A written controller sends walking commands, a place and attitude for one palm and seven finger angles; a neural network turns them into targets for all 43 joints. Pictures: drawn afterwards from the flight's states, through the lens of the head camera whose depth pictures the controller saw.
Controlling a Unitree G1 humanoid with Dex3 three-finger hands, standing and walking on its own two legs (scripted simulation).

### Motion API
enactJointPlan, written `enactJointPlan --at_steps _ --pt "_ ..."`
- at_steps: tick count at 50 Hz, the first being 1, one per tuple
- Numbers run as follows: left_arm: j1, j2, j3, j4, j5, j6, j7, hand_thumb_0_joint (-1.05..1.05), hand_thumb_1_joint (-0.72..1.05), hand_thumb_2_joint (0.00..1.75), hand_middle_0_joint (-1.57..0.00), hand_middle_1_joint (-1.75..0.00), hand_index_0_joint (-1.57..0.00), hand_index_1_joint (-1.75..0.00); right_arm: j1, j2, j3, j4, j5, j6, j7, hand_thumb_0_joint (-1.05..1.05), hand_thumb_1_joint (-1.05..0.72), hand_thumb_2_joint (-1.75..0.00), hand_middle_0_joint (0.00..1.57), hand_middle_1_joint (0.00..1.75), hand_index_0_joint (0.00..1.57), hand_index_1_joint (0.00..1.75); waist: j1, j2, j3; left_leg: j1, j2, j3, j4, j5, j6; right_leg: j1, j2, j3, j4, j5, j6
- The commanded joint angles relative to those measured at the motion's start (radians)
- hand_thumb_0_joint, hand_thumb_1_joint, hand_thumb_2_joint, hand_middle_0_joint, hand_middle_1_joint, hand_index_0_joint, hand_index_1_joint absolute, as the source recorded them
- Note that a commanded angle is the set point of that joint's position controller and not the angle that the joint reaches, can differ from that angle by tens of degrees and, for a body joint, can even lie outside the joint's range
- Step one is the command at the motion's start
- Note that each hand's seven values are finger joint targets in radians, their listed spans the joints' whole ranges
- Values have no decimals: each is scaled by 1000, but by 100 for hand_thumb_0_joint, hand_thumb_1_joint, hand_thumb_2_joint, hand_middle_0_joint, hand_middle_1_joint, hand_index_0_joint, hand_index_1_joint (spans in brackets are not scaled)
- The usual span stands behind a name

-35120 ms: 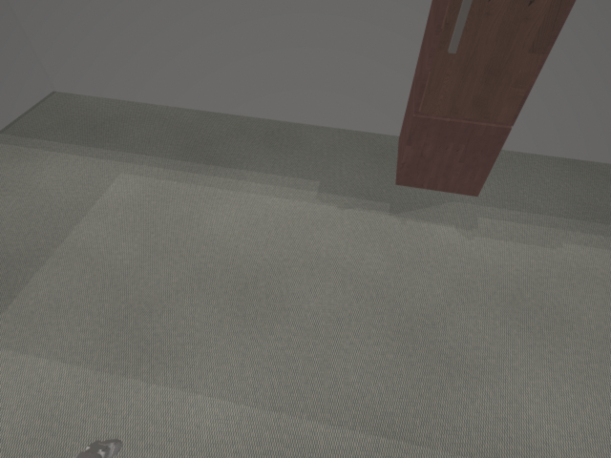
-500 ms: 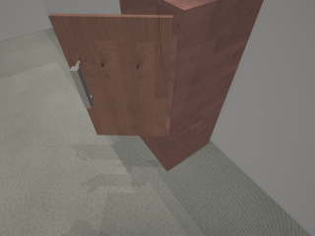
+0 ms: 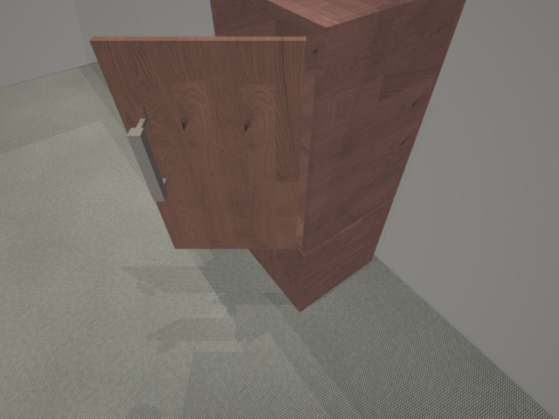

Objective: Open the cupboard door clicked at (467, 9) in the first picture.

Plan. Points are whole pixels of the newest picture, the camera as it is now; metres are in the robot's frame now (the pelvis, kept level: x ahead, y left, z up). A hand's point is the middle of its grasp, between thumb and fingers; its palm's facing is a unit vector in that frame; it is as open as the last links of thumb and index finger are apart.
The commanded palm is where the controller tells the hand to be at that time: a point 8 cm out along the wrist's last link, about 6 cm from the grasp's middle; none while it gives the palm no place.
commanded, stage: shuffle to correct the standing spot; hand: left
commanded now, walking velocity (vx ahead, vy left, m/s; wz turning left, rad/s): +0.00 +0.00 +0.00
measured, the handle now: (151, 161) +0.59 +0.31 +0.01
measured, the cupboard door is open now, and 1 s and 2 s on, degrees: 53 53 53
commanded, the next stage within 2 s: come to a stop and stand still in 0.70 s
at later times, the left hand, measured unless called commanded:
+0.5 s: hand out of the picture +0.06 +0.21 -0.17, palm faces +0.03 -0.97 -0.22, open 7.3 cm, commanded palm none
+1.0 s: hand out of the picture +0.08 +0.30 -0.19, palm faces +0.11 -0.96 -0.26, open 7.3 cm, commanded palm none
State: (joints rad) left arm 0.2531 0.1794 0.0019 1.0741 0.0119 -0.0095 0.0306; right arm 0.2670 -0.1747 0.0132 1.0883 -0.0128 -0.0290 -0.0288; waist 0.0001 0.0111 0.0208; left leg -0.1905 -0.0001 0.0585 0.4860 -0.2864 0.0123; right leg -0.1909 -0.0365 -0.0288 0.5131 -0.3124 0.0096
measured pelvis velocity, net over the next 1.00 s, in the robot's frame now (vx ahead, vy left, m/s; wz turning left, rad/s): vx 0.09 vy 0.09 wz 0.03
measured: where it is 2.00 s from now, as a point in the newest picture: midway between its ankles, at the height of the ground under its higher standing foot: outside the picture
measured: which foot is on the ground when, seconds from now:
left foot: down 0.00-0.56, up 0.58-0.92, down 0.94-1.00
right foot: down 0.00-0.32, up 0.34-0.54, down 0.56-0.94, up 0.96-1.00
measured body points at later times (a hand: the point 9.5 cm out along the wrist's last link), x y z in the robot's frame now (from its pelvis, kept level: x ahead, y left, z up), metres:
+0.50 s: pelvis +0.04 +0.02 +0.00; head +0.08 +0.02 +0.44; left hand +0.06 +0.26 -0.16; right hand +0.03 -0.20 -0.16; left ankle -0.02 +0.11 -0.74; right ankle +0.02 -0.07 -0.71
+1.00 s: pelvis +0.09 +0.09 -0.02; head +0.12 +0.11 +0.43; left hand +0.08 +0.35 -0.17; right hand +0.21 -0.14 -0.14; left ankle +0.12 +0.22 -0.74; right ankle +0.05 -0.06 -0.72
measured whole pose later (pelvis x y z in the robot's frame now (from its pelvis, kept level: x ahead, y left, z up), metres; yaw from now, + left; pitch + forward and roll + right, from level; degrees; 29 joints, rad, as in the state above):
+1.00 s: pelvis +0.09 +0.09 -0.02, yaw +2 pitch +1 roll +1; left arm 0.30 0.24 0.06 0.99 0.02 0.05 0.04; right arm 0.14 -0.19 -0.03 0.92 -0.02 -0.01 0.00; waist 0.04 -0.06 0.05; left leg -0.38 0.04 0.08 0.63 -0.27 0.00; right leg -0.33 -0.11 -0.04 0.83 -0.54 0.02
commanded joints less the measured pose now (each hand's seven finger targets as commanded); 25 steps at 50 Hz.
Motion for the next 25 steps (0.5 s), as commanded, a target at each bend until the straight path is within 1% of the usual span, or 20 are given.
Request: enactJointPlan --at_steps 1,4,5,7,8,9,10,11,12,13,14,15,16,17,18,19,20,22,23,25 --pt "52 110 20 -32 4 -12 5 0 90 90 -20 -30 -20 -30 38 -104 -23 -28 -3 -11 -3 0 -90 -90 20 30 20 30 6 -12 23 -25 102 -92 -94 211 28 -1 -59 65 -74 201 -40" --pt "68 114 25 -33 10 -9 2 0 90 90 -20 -30 -20 -30 40 -97 -23 -30 -5 -3 2 0 -90 -90 20 30 20 30 15 -33 40 -56 80 -72 -70 76 29 -5 -75 87 -86 71 -57" --pt "70 122 29 -37 11 -7 2 0 90 90 -20 -30 -20 -30 42 -100 -23 -37 -6 1 5 0 -90 -90 20 30 20 30 15 -36 50 -78 68 -61 -50 43 25 -9 -85 109 -94 30 -66" --pt "84 141 39 -42 11 -5 0 0 90 90 -20 -30 -20 -30 36 -91 -25 -53 -9 8 9 0 -90 -90 20 30 20 30 21 -75 67 -124 38 -30 1 -23 15 -6 -129 165 -132 -35 -92" --pt "92 153 46 -46 12 -5 0 0 90 90 -20 -30 -20 -30 40 -83 -26 -60 -10 10 11 0 -90 -90 20 30 20 30 22 -117 75 -153 23 -12 36 -50 8 1 -156 200 -153 -52 -109" --pt "105 163 52 -49 13 -4 1 0 90 90 -20 -30 -20 -30 39 -79 -27 -67 -10 13 11 0 -90 -90 20 30 20 30 25 -137 80 -175 15 2 75 -72 4 11 -186 230 -174 -58 -127" --pt "111 172 58 -52 13 -4 2 0 90 90 -20 -30 -20 -30 36 -75 -29 -73 -11 13 13 0 -90 -90 20 30 20 30 27 -163 85 -188 14 14 110 -75 2 11 -216 252 -183 -28 -142" --pt "114 174 63 -56 14 -4 3 0 90 90 -20 -30 -20 -30 37 -74 -29 -79 -11 13 13 0 -90 -90 20 30 20 30 26 -163 89 -182 17 17 119 -76 0 -1 -236 264 -181 10 -153" --pt "108 172 67 -64 15 -4 4 0 90 90 -20 -30 -20 -30 48 -70 -31 -81 -10 10 13 0 -90 -90 20 30 20 30 18 -160 90 -152 21 17 92 -64 0 -24 -233 246 -158 48 -153" --pt "92 167 69 -68 17 -3 3 0 90 90 -20 -30 -20 -30 73 -70 -29 -74 -9 6 14 0 -90 -90 20 30 20 30 5 -141 75 -97 23 9 33 -21 5 -39 -206 199 -111 84 -139" --pt "75 148 68 -79 18 1 2 0 90 90 -20 -30 -20 -30 111 -83 -32 -61 -8 1 14 0 -90 -90 20 30 20 30 -9 -44 52 -22 40 -24 -10 80 19 -66 -142 124 -31 74 -109" --pt "56 118 61 -88 18 8 -1 0 90 90 -20 -30 -20 -30 154 -122 -37 -47 -11 -4 12 0 -90 -90 20 30 20 30 -25 114 40 50 120 -136 -66 206 63 -135 -48 13 114 -3 -70" --pt "31 74 53 -103 20 8 -1 0 90 90 -20 -30 -20 -30 210 -160 -45 -34 -15 -5 5 0 -90 -90 20 30 20 30 -38 240 40 130 228 -276 -131 349 140 -260 26 -90 277 -167 -38" --pt "-7 63 43 -124 20 3 1 0 90 90 -20 -30 -20 -30 244 -155 -45 -31 -15 -5 -2 0 -90 -90 20 30 20 30 -53 246 47 203 278 -348 -151 509 215 -384 33 -64 414 -322 -38" --pt "-39 63 43 -131 16 -1 0 0 90 90 -20 -30 -20 -30 246 -143 -41 -36 -15 -5 -6 0 -90 -90 20 30 20 30 -53 169 49 209 298 -351 -130 595 255 -420 2 -37 494 -334 -49" --pt "-55 55 44 -136 14 -5 -5 0 90 90 -20 -30 -20 -30 218 -126 -39 -48 -15 -7 -6 0 -90 -90 20 30 20 30 -40 107 48 198 296 -324 -110 640 269 -413 -20 -29 495 -319 -54" --pt "-51 39 41 -133 12 -4 -9 0 90 90 -20 -30 -20 -30 187 -135 -40 -63 -19 -8 -7 0 -90 -90 20 30 20 30 -28 101 33 170 279 -282 -117 630 260 -375 -29 -35 470 -296 -50" --pt "-34 26 40 -129 10 3 -14 0 90 90 -20 -30 -20 -30 143 -140 -41 -78 -18 -6 -6 0 -90 -90 20 30 20 30 -8 125 18 100 228 -213 -122 609 234 -271 -16 -69 387 -237 -44" --pt "-13 23 40 -124 10 4 -15 0 90 90 -20 -30 -20 -30 128 -140 -42 -82 -16 -6 -6 0 -90 -90 20 30 20 30 5 126 3 84 215 -188 -111 606 224 -218 -7 -80 322 -194 -42" --pt "46 22 44 -107 13 -2 -13 0 90 90 -20 -30 -20 -30 105 -143 -45 -83 -7 -3 -5 0 -90 -90 20 30 20 30 43 86 -11 36 188 -141 -55 590 183 -86 3 -99 141 -23 -39"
